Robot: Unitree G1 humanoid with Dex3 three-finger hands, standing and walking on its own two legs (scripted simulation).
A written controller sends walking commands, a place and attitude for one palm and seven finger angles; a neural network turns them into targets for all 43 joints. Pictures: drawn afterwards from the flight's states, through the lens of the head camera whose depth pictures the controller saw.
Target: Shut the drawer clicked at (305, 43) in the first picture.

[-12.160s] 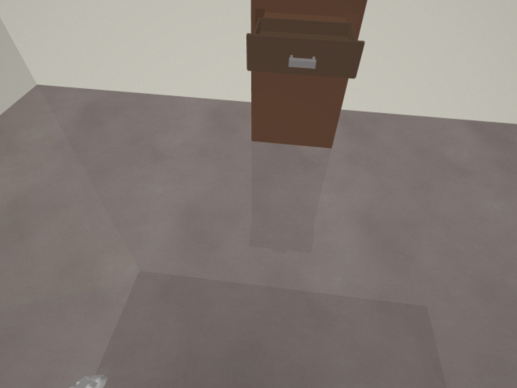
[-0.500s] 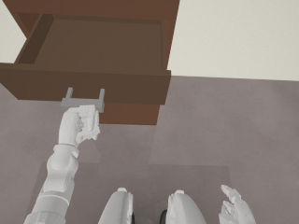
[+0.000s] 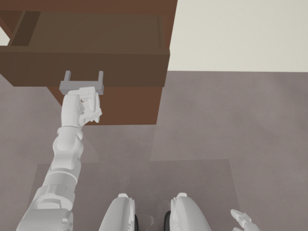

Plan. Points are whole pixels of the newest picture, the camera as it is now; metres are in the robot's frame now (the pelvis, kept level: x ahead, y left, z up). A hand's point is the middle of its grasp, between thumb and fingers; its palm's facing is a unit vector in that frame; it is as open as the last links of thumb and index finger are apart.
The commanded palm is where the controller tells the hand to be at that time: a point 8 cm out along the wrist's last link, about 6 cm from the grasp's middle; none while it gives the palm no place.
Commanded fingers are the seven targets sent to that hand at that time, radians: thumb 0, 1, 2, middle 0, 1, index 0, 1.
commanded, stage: push the drawer shut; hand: left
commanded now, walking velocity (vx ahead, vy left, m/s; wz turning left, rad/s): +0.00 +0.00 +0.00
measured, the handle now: (83, 81) +0.49 +0.19 +0.03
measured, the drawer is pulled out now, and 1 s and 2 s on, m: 0.15 0.04 0.00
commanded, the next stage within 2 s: pull the fist back off the drawer in 1.62 s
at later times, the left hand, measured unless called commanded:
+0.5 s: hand (100, 91) +0.47 +0.15 +0.02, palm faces +0.02 -1.00 -0.05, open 3.2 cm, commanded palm +0.46 +0.19 +0.03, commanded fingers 0.00 0.90 0.90 -1.40 -1.60 -1.40 -1.60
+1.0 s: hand (103, 74) +0.52 +0.14 +0.02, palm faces +0.03 -1.00 -0.05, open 3.4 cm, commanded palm +0.52 +0.18 +0.03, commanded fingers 0.00 0.90 0.90 -1.40 -1.60 -1.40 -1.60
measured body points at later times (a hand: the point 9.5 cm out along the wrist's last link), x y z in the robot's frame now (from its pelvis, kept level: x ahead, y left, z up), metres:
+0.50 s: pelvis +0.00 -0.01 +0.00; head +0.14 +0.00 +0.42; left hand +0.46 +0.20 +0.03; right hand +0.06 -0.28 -0.12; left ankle +0.03 +0.08 -0.63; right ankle +0.04 -0.12 -0.63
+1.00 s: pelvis -0.01 -0.01 -0.02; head +0.16 +0.01 +0.40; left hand +0.51 +0.20 +0.03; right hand +0.00 -0.28 -0.13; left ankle +0.03 +0.08 -0.63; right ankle +0.03 -0.12 -0.63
